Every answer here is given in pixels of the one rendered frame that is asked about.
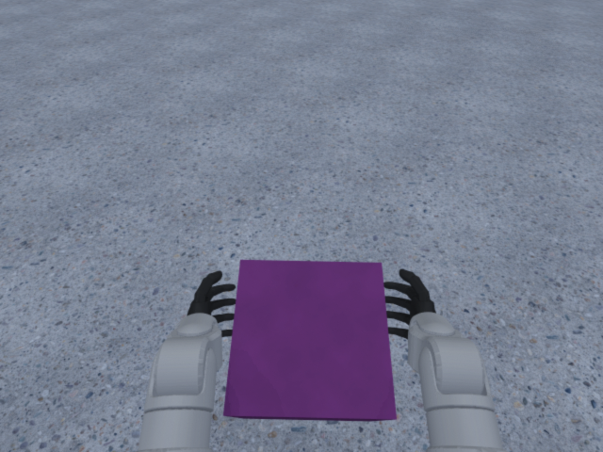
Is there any left robot hand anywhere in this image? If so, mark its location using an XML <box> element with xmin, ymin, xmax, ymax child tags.
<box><xmin>187</xmin><ymin>271</ymin><xmax>236</xmax><ymax>337</ymax></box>

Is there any carton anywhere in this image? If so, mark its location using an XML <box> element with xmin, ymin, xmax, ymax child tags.
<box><xmin>223</xmin><ymin>260</ymin><xmax>397</xmax><ymax>421</ymax></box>

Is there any right robot hand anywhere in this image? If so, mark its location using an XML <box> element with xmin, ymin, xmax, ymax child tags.
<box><xmin>383</xmin><ymin>269</ymin><xmax>436</xmax><ymax>340</ymax></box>

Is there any left robot forearm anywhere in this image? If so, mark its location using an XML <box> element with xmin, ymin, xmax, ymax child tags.
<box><xmin>136</xmin><ymin>313</ymin><xmax>222</xmax><ymax>452</ymax></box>

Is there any right robot forearm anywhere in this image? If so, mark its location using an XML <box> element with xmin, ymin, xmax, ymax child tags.
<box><xmin>407</xmin><ymin>312</ymin><xmax>509</xmax><ymax>452</ymax></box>

